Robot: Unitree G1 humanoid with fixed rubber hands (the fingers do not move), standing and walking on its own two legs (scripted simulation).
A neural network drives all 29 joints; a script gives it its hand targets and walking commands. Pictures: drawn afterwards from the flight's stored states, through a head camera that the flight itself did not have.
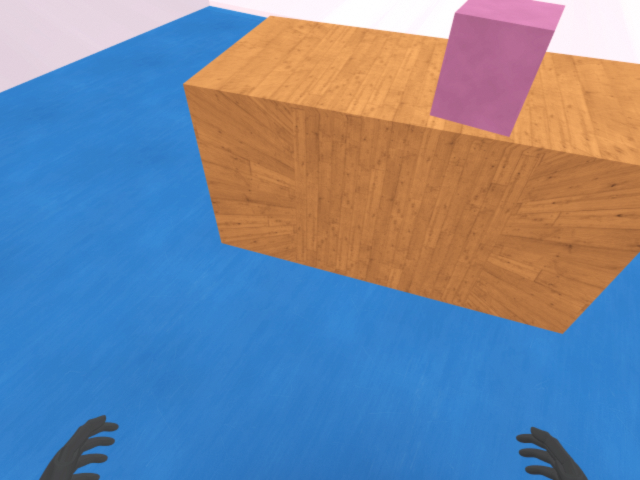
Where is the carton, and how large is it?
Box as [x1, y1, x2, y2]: [430, 0, 565, 136]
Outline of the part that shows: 565,5 533,0 468,0 454,14 430,114 509,136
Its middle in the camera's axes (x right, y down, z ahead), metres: +0.45 -0.45 +0.98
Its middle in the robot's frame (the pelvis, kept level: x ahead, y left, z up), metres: +1.07 -0.41 +0.07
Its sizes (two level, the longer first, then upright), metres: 0.210 0.200 0.250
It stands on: a pedestal, 0.70 m high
